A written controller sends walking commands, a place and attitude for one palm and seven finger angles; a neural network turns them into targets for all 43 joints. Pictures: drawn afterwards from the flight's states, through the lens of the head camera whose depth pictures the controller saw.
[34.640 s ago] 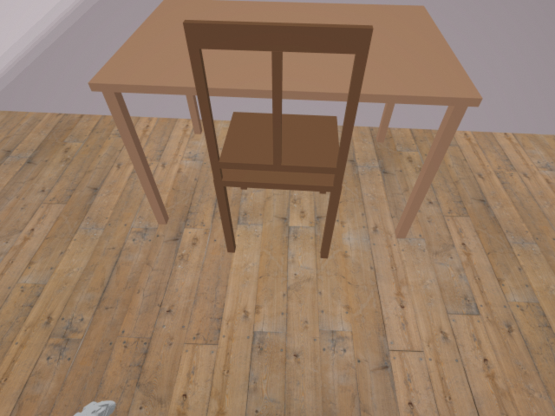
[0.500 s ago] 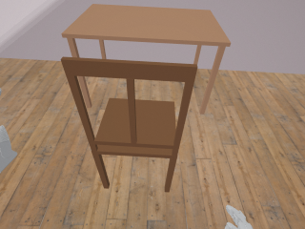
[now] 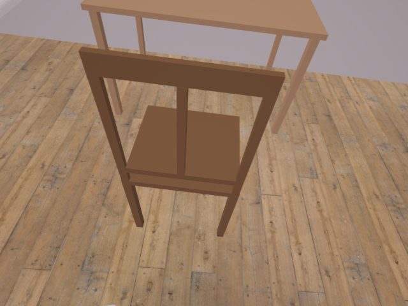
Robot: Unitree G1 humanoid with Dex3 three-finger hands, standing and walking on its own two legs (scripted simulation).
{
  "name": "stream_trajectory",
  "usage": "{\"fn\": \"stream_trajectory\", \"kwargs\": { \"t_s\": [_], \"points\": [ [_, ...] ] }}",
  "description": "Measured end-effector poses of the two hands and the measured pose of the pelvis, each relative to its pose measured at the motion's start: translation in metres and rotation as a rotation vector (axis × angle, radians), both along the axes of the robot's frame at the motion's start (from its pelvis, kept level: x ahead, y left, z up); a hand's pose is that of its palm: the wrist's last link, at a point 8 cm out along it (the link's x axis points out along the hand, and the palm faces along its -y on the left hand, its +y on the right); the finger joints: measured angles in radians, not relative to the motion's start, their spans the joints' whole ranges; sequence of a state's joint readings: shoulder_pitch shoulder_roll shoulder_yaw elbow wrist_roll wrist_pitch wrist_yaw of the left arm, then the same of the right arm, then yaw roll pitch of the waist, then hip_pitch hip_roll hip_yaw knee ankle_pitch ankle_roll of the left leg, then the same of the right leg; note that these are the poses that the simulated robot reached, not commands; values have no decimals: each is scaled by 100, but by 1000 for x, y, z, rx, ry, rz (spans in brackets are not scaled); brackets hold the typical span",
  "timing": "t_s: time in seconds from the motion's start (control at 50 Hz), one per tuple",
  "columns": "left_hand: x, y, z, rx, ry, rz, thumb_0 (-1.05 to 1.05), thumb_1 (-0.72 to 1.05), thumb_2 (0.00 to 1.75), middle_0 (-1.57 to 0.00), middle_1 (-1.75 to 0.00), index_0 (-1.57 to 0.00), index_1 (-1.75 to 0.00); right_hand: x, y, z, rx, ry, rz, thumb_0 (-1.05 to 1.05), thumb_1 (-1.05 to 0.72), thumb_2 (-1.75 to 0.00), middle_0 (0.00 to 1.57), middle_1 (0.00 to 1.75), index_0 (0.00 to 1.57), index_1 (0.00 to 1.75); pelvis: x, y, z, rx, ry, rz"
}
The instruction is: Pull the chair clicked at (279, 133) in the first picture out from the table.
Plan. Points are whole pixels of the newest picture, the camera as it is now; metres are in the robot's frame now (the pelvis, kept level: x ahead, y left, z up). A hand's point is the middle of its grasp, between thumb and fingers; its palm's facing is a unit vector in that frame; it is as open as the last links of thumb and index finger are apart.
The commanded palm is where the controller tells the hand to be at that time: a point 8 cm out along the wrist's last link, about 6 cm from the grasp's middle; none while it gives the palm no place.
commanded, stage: let the arm hang, fingers relaxed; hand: left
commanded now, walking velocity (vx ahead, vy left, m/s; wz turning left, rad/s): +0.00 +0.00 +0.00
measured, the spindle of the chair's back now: (181, 137) +0.55 +0.09 -0.06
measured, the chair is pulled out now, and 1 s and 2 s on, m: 0.65 0.65 0.65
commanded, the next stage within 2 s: look to check the result in 0.76 s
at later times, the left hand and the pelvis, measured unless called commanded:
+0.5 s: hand out of the picture +0.01 +0.16 -0.17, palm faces -0.03 -0.98 -0.20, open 7.3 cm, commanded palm none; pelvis +0.00 -0.01 +0.00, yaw -1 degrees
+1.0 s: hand out of the picture +0.01 +0.15 -0.17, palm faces -0.02 -0.98 -0.19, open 7.3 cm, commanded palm none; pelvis +0.00 -0.02 +0.00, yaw -1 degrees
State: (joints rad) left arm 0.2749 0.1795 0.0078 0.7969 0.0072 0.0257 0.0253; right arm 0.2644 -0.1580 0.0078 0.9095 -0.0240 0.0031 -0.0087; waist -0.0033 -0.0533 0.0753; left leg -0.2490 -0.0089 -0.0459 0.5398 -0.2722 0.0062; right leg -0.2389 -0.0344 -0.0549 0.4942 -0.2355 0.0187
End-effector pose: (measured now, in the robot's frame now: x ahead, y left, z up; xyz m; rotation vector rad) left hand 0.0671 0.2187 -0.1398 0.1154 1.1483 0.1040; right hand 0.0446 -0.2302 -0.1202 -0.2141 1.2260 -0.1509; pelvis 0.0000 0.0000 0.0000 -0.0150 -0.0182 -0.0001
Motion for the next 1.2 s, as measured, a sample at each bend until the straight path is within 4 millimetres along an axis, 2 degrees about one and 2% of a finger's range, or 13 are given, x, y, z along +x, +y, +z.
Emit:
{"fn": "stream_trajectory", "kwargs": {
  "t_s": [0.16, 0.28, 0.38, 0.54, 0.98, 1.2],
  "points": [
    [-53, 29, 9, 105, 201, -6, -2, 95, 90, -20, -30, -21, -30, -43, -2, -15, 38, 116, -57, 1, -91, -90, 20, 30, 20, 30, 0, -1, 3, 2, 1, -8],
    [-71, 31, 15, 133, 260, 5, 0, 93, 90, -20, -30, -20, -30, -59, 4, -22, 77, 161, -72, 1, -91, -90, 20, 30, 20, 30, 0, -4, 4, 10, -1, -15],
    [-70, 16, 12, 110, 258, 0, 0, 92, 90, -20, -30, -20, -30, -64, 8, -24, 95, 170, -80, 1, -91, -90, 20, 30, 20, 30, 0, -8, 4, 14, -4, -21],
    [-57, -13, 4, 53, 224, -17, 1, 92, 90, -20, -30, -20, -30, -66, 8, -23, 100, 164, -94, 1, -91, -90, 20, 30, 20, 30, 0, -13, 4, 16, -7, -26],
    [-62, -20, 2, 44, 242, 2, 1, 91, 90, -20, -30, -20, -30, -77, 6, -22, 98, 201, -108, 1, -91, -90, 20, 30, 20, 30, 0, -19, 5, 15, -4, -22],
    [-63, -21, 2, 41, 249, 9, 1, 91, 90, -20, -30, -20, -30, -75, 7, -22, 98, 200, -106, 1, -91, -90, 20, 30, 20, 30, 1, -20, 5, 16, -2, -20]
  ]
}}
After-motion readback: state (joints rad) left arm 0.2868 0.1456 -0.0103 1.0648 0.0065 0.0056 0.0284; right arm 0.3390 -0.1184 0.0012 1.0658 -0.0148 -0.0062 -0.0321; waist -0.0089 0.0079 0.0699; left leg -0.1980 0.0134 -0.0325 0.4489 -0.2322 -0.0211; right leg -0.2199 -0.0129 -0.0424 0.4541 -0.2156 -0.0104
